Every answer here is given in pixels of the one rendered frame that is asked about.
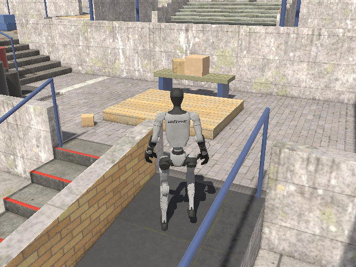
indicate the left robot hand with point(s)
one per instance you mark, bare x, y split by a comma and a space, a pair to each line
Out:
149, 155

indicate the robot left foot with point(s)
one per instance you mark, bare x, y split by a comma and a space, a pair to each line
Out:
164, 226

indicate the robot left forearm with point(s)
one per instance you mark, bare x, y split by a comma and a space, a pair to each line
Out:
151, 146

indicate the right robot hand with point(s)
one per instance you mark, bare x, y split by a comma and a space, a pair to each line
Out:
206, 157

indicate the robot foot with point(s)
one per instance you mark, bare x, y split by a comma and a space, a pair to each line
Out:
164, 226
191, 212

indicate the robot right upper arm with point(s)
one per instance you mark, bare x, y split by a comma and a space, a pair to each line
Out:
197, 126

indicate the robot left upper arm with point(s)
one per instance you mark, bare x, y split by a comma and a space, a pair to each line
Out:
157, 127

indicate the robot right foot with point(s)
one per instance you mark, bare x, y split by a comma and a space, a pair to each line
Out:
191, 212

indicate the robot right forearm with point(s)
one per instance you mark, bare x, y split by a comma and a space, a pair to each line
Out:
202, 146

